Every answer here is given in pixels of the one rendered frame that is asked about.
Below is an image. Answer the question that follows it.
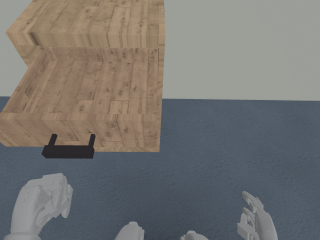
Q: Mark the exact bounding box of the right robot hand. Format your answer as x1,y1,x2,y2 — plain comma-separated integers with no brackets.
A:
237,191,278,240

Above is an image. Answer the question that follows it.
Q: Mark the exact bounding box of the handle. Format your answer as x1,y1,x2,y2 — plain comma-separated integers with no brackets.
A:
41,133,96,159

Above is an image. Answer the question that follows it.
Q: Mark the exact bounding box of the drawer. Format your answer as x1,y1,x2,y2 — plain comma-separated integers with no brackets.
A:
0,46,157,148

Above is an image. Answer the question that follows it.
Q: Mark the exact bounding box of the left robot thigh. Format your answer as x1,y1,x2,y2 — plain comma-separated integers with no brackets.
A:
114,224,145,240

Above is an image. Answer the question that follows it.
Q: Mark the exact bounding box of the cabinet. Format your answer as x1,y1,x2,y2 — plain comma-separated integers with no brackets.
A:
5,0,166,152

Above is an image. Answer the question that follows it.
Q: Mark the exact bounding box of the left robot hand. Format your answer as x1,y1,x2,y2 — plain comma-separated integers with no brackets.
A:
10,173,73,236

